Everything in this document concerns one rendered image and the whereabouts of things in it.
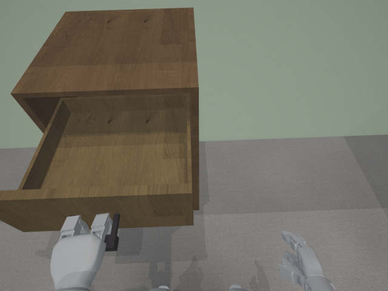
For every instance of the drawer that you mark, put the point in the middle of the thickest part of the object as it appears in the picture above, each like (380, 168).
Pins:
(130, 155)

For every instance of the right robot shin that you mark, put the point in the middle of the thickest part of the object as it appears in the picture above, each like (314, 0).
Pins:
(235, 286)

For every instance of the right robot forearm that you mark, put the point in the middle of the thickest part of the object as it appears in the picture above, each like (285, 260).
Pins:
(318, 283)

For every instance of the cabinet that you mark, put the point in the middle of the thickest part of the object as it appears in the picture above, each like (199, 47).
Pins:
(115, 53)

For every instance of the robot left hand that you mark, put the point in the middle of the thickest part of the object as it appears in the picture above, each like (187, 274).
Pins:
(77, 258)

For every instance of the handle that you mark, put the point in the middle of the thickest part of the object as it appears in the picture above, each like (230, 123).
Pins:
(112, 239)

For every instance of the robot right hand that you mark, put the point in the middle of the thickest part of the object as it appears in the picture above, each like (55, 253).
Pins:
(296, 269)

